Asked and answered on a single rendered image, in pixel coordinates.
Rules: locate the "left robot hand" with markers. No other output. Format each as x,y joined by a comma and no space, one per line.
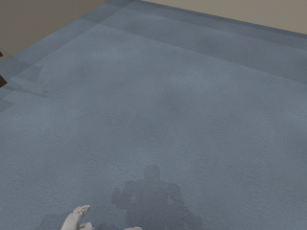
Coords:
73,221

